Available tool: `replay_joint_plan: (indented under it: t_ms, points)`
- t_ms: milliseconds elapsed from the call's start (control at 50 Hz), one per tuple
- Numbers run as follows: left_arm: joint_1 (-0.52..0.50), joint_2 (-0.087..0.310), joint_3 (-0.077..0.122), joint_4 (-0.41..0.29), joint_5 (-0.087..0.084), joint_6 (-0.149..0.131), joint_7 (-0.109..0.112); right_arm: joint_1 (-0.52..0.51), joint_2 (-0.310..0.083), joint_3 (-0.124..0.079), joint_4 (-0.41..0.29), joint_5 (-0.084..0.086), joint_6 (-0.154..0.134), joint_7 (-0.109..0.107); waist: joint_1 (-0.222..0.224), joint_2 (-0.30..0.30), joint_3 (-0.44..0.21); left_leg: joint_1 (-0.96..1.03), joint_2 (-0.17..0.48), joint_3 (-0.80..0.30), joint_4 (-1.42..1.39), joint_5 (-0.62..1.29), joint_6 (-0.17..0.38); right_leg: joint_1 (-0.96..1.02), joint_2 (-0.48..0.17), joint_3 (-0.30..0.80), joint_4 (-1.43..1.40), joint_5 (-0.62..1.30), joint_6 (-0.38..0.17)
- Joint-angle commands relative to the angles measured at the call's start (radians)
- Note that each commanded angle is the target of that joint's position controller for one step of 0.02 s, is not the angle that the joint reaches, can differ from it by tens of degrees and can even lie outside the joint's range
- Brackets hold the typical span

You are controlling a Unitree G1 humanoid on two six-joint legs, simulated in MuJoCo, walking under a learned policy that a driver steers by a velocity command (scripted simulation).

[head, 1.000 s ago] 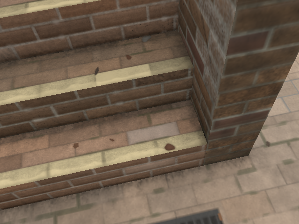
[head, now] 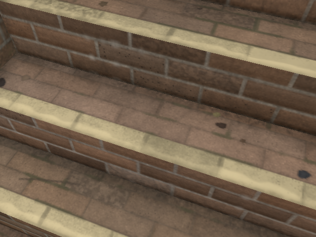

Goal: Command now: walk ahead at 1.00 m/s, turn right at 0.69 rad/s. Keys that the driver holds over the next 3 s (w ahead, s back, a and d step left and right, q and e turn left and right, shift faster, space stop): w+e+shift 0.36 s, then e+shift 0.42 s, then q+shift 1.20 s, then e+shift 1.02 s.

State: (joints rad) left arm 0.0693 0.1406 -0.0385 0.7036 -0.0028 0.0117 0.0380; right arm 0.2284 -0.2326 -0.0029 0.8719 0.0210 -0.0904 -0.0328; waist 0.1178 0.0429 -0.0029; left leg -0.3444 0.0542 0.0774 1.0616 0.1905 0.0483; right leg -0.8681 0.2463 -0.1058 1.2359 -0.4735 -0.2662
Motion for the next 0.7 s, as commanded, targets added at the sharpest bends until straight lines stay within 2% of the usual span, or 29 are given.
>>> replay_joint_plan:
  t_ms: [20, 60, 80, 120, 140, 160, 180, 200, 220, 280, 300, 320, 340, 360, 380, 400, 420, 440, 460, 480, 500, 520, 540, 580, 600, 620, 640, 680, 700]
  points:
    - [0.010, 0.148, 0.099, 0.020, 0.072, 0.020, 0.015, -0.077, 0.057, 0.025, -0.281, -0.142, -0.038, 0.043, -0.157, -0.074, -0.462, -0.520, -0.147, -0.298, 1.116, -0.121, 0.030, 0.750, -0.189, 0.719, -0.546, -0.089, -0.118]
    - [0.092, 0.054, 0.057, 0.113, 0.084, 0.010, 0.025, -0.148, 0.129, 0.067, -0.381, -0.157, -0.018, 0.065, -0.200, -0.025, -0.166, -0.615, -0.108, -0.284, 1.063, -0.231, 0.031, 0.340, -0.188, 0.797, -0.764, -0.192, -0.038]
    - [0.096, 0.055, 0.051, 0.125, 0.078, -0.014, 0.024, -0.128, 0.120, 0.071, -0.370, -0.156, -0.005, 0.058, -0.212, 0.010, -0.091, -0.659, -0.105, -0.251, 1.064, -0.294, 0.007, 0.292, -0.176, 0.763, -0.788, -0.157, -0.033]
    - [0.112, 0.124, 0.066, 0.135, 0.040, -0.070, 0.011, -0.107, 0.083, 0.070, -0.363, -0.147, 0.021, 0.031, -0.203, 0.055, -0.013, -0.714, -0.075, -0.201, 1.013, -0.396, -0.038, 0.308, -0.135, 0.631, -0.778, -0.003, -0.050]
    - [0.138, 0.177, 0.085, 0.150, 0.029, -0.097, 0.006, -0.222, 0.090, 0.069, -0.399, -0.145, 0.016, 0.024, -0.165, 0.043, 0.059, -0.783, -0.062, -0.146, 0.981, -0.468, -0.037, 0.301, -0.160, 0.614, -0.825, 0.046, -0.056]
    - [0.138, 0.186, 0.089, 0.145, 0.016, -0.110, 0.002, -0.275, 0.074, 0.070, -0.416, -0.135, 0.019, 0.021, -0.152, 0.057, 0.068, -0.733, -0.038, -0.110, 0.820, -0.455, -0.043, 0.273, -0.151, 0.603, -0.860, 0.033, -0.057]
    - [0.198, 0.189, 0.095, 0.165, 0.025, -0.112, 0.002, -0.334, 0.096, 0.072, -0.428, -0.124, 0.023, 0.017, -0.097, -0.041, 0.035, -0.782, -0.061, -0.053, 0.995, -0.517, -0.031, 0.308, -0.184, 0.634, -0.896, 0.061, -0.111]
    - [0.229, 0.202, 0.105, 0.152, 0.025, -0.120, 0.001, -0.329, 0.085, 0.064, -0.444, -0.112, 0.026, 0.010, -0.086, -0.063, 0.012, -0.839, -0.036, -0.082, 1.032, -0.521, -0.035, 0.409, -0.212, 0.688, -0.913, 0.031, -0.112]
    - [0.301, 0.224, 0.119, 0.163, 0.039, -0.131, -0.001, -0.410, 0.099, 0.067, -0.487, -0.108, 0.026, 0.008, -0.034, -0.157, 0.008, -1.011, -0.034, -0.126, 1.172, -0.610, -0.024, 0.553, -0.265, 0.784, -0.937, -0.024, -0.135]
    - [0.394, 0.242, 0.151, 0.144, 0.029, -0.145, 0.020, -0.551, 0.099, 0.068, -0.576, -0.103, 0.005, 0.011, 0.010, -0.112, 0.045, -1.234, -0.004, -0.205, 1.068, -0.748, -0.019, 0.802, -0.321, 0.854, -0.956, -0.010, -0.100]
    - [0.411, 0.245, 0.158, 0.148, 0.010, -0.132, 0.023, -0.608, 0.114, 0.082, -0.620, -0.111, 0.014, 0.016, 0.014, -0.083, 0.026, -1.129, 0.020, -0.225, 0.827, -0.749, -0.012, 0.748, -0.291, 0.814, -0.996, -0.063, -0.063]
    - [0.380, 0.258, 0.164, 0.140, 0.014, -0.128, 0.025, -0.622, 0.123, 0.083, -0.643, -0.103, 0.033, 0.024, 0.004, -0.102, 0.001, -0.991, 0.004, -0.138, 0.734, -0.691, -0.019, 0.679, -0.296, 0.773, -1.085, 0.020, -0.067]
    - [0.250, 0.269, 0.164, 0.077, 0.001, -0.114, 0.021, -0.575, 0.116, 0.092, -0.636, -0.091, 0.053, 0.029, -0.037, -0.094, -0.044, -0.619, -0.010, 0.021, 0.462, -0.623, -0.032, 0.466, -0.279, 0.656, -1.220, 0.255, -0.057]
    - [0.165, 0.265, 0.174, 0.064, -0.009, -0.104, 0.027, -0.485, 0.156, 0.094, -0.623, -0.060, 0.074, 0.019, -0.108, -0.204, -0.124, -0.154, -0.012, -0.023, 0.302, -0.835, 0.019, 0.213, -0.322, 0.591, -1.278, 0.449, -0.045]
    - [0.183, 0.267, 0.177, 0.038, -0.011, -0.109, 0.020, -0.294, 0.081, 0.048, -0.551, -0.022, 0.092, 0.003, -0.153, -0.192, -0.205, 0.048, -0.071, 0.066, 0.236, -0.924, 0.004, 0.269, -0.303, 0.509, -1.178, 0.802, -0.029]
    - [0.164, 0.314, 0.196, 0.023, -0.034, -0.148, -0.009, -0.027, -0.002, -0.023, -0.480, -0.025, 0.081, -0.013, -0.308, -0.204, -0.380, 0.277, -0.125, 0.010, 0.163, -0.927, 0.022, 0.408, -0.314, 0.494, -0.880, 1.646, 0.003]
    - [-0.012, 0.328, 0.213, -0.016, -0.058, -0.171, -0.037, 0.214, -0.140, -0.086, -0.417, -0.025, 0.057, -0.041, -0.473, -0.067, -0.506, 0.417, -0.002, -0.314, -0.117, -0.965, 0.034, 0.333, -0.224, 0.454, -0.465, 1.610, 0.083]
    - [-0.142, 0.180, 0.178, -0.146, -0.029, -0.177, -0.061, 0.246, -0.279, -0.120, -0.366, -0.058, 0.049, -0.058, -0.461, 0.455, -0.555, 0.464, 0.263, -0.905, -0.521, -1.212, 0.085, 0.080, -0.064, 0.356, -0.004, 0.850, 0.165]
    - [-0.093, 0.080, 0.148, -0.169, 0.070, -0.177, -0.063, 0.038, -0.194, -0.109, -0.397, -0.039, 0.058, -0.060, -0.302, 0.419, -0.511, 0.304, 0.324, -1.156, -0.711, -1.258, 0.080, -0.024, -0.111, 0.391, 0.457, 0.436, 0.186]
    - [-0.046, 0.040, 0.133, -0.176, 0.095, -0.162, -0.066, -0.104, -0.105, -0.080, -0.392, -0.046, 0.071, -0.057, -0.198, 0.271, -0.361, 0.153, 0.343, -1.034, -0.677, -1.245, 0.102, -0.085, -0.163, 0.349, 0.682, 0.449, 0.191]
    - [0.159, 0.165, 0.126, 0.067, -0.031, -0.115, -0.139, -0.012, 0.011, -0.001, -0.326, -0.004, 0.092, 0.052, -0.234, 0.279, 0.085, -0.159, 0.284, -0.877, -0.588, -0.828, 0.241, -0.309, -0.147, 0.518, 0.886, 0.539, 0.091]
    - [0.228, 0.143, 0.123, 0.068, -0.026, -0.105, -0.155, -0.045, 0.085, 0.001, -0.233, -0.041, 0.089, 0.088, -0.143, 0.049, 0.043, -0.100, 0.333, -0.700, -0.528, -0.461, 0.274, -0.336, -0.126, 0.469, 0.947, 0.431, 0.048]
    - [0.247, 0.134, 0.097, 0.056, -0.006, -0.103, -0.156, -0.053, 0.134, 0.006, -0.157, -0.051, 0.071, 0.074, -0.118, -0.152, -0.077, -0.040, 0.348, -0.576, -0.501, -0.367, 0.236, -0.331, -0.183, 0.437, 0.847, 0.413, 0.048]
    - [0.152, 0.066, 0.062, 0.029, -0.005, -0.090, -0.165, -0.182, 0.142, 0.005, -0.102, -0.025, 0.017, 0.007, -0.074, -0.063, -0.079, -0.054, 0.235, -0.321, -0.550, -0.548, 0.151, -0.336, -0.268, 0.390, 0.624, 0.355, 0.057]
    - [0.130, 0.098, 0.059, 0.021, 0.003, -0.081, -0.164, -0.158, 0.139, 0.007, -0.086, -0.048, 0.018, 0.001, -0.068, -0.095, -0.160, -0.049, 0.235, -0.229, -0.577, -0.547, 0.131, -0.313, -0.295, 0.327, 0.519, 0.437, 0.105]
    - [0.069, 0.106, 0.055, 0.008, -0.007, -0.078, -0.162, -0.138, 0.115, 0.003, -0.074, -0.077, 0.014, -0.009, -0.080, -0.065, -0.164, -0.083, 0.218, -0.129, -0.624, -0.519, 0.129, -0.272, -0.300, 0.275, 0.498, 0.456, 0.126]
    - [-0.039, 0.122, 0.048, -0.038, -0.005, -0.070, -0.164, -0.133, 0.041, -0.014, -0.068, -0.087, -0.002, -0.016, -0.098, -0.022, -0.167, -0.110, 0.203, -0.019, -0.716, -0.408, 0.144, -0.213, -0.293, 0.168, 0.500, 0.399, 0.159]
    - [-0.079, 0.086, 0.007, -0.050, -0.002, -0.038, -0.179, -0.063, -0.003, -0.019, -0.027, -0.096, -0.009, -0.007, -0.112, 0.020, -0.159, 0.026, 0.259, 0.011, -0.783, -0.266, 0.177, -0.322, -0.339, 0.171, 0.645, 0.345, 0.146]
    - [-0.083, 0.095, 0.005, -0.034, 0.000, -0.032, -0.180, -0.049, -0.018, -0.014, -0.025, -0.109, -0.018, -0.003, -0.116, 0.012, -0.126, 0.064, 0.279, 0.044, -0.816, -0.164, 0.196, -0.362, -0.326, 0.160, 0.776, 0.295, 0.123]
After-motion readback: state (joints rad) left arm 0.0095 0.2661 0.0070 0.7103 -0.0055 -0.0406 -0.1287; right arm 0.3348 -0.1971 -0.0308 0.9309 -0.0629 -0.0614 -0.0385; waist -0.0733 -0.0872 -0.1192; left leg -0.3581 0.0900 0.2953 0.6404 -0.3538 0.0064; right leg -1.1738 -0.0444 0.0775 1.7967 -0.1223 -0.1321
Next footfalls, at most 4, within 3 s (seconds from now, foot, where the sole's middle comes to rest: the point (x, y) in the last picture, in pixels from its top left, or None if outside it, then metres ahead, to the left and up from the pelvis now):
0.40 left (110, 223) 0.38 0.22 -0.45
0.98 right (266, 218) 0.38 -0.20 -0.27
1.36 left None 0.35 -0.01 -0.45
1.58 right None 0.31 -0.22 -0.45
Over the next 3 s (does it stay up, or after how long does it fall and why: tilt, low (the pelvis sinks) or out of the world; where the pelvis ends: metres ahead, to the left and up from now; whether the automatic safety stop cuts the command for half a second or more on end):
stays up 0.61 0.15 0.51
